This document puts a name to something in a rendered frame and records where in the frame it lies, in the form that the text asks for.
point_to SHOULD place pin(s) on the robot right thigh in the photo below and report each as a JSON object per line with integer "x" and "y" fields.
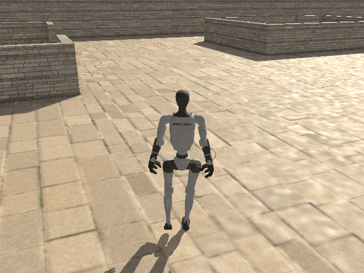
{"x": 195, "y": 168}

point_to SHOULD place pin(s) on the left robot shin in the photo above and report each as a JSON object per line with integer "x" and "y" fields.
{"x": 167, "y": 205}

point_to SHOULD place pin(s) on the left robot upper arm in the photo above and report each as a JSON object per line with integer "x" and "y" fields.
{"x": 161, "y": 129}

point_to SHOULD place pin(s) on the left robot hand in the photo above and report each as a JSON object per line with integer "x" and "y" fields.
{"x": 151, "y": 166}

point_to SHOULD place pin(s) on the robot right forearm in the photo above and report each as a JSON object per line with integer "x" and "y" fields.
{"x": 207, "y": 154}

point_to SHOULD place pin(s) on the right robot upper arm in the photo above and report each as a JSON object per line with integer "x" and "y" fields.
{"x": 202, "y": 130}

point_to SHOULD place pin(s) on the right robot hand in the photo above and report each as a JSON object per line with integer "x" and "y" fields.
{"x": 210, "y": 169}

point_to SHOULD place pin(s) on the robot left forearm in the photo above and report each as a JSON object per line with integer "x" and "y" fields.
{"x": 155, "y": 151}

